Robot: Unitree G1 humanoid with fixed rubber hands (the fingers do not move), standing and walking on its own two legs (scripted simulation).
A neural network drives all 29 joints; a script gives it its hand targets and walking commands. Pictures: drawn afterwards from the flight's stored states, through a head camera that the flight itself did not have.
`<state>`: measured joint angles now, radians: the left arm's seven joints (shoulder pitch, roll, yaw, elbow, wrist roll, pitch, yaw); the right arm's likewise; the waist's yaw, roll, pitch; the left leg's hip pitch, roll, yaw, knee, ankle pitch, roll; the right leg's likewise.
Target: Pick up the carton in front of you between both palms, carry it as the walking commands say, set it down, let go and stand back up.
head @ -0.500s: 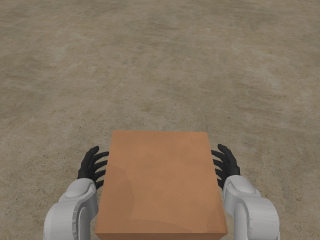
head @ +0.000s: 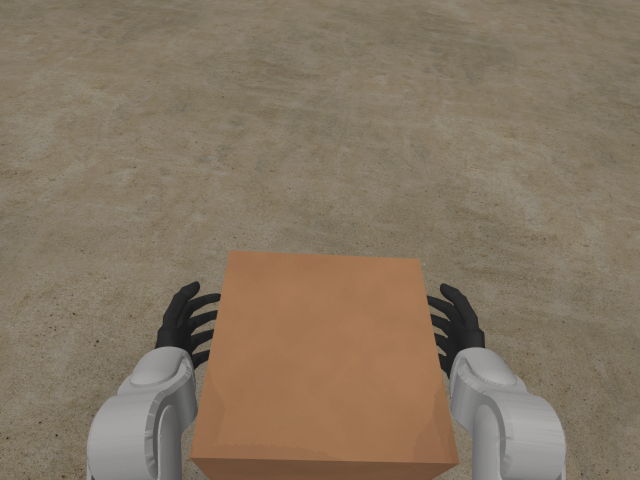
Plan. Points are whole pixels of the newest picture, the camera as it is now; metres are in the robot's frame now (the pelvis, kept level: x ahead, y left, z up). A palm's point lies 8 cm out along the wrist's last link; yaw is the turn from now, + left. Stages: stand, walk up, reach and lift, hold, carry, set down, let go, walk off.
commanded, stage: carry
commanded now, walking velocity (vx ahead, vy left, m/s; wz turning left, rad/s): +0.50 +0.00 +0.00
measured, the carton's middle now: (317, 385) +0.23 +0.00 +0.00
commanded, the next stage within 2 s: none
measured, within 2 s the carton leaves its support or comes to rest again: neither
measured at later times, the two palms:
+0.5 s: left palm (239, 156) +0.57 +0.12 +0.07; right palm (417, 154) +0.60 -0.18 +0.06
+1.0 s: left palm (231, 54) +0.93 +0.17 +0.07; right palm (367, 58) +0.93 -0.13 +0.07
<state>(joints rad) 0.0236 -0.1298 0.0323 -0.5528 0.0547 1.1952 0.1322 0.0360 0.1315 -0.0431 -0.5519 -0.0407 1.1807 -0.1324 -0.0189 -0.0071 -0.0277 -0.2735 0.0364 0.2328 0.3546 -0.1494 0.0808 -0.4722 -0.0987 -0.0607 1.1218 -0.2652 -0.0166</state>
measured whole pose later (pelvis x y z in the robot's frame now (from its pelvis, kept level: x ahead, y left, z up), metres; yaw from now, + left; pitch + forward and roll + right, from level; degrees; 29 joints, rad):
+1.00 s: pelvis +0.69 +0.02 -0.01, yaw +0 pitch +3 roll +0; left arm 0.03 -0.13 0.05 -0.57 0.05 1.21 0.13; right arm 0.02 0.13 -0.03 -0.55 -0.04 1.19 -0.14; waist -0.02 -0.02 -0.02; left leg -0.35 0.03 0.26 0.44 -0.15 0.09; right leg -0.36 -0.07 -0.06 1.16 -0.35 -0.02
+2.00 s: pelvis +1.39 +0.04 -0.02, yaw +0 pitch +3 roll +0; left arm 0.02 -0.13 0.05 -0.58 0.05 1.21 0.13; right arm 0.01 0.13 -0.03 -0.55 -0.04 1.20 -0.13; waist -0.02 -0.03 -0.03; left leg -0.41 0.04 0.25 0.51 -0.15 0.08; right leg -0.24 -0.07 -0.05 1.11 -0.42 0.00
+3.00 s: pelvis +1.66 +0.04 -0.02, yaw +3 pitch +3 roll -1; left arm -0.03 -0.13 0.05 -0.35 0.10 1.12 0.10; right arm -0.03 0.13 -0.06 -0.35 -0.11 1.12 -0.09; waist 0.00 0.02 -0.10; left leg -0.11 0.05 0.11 0.50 -0.43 -0.01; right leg -0.33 -0.06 -0.21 0.56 -0.28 -0.02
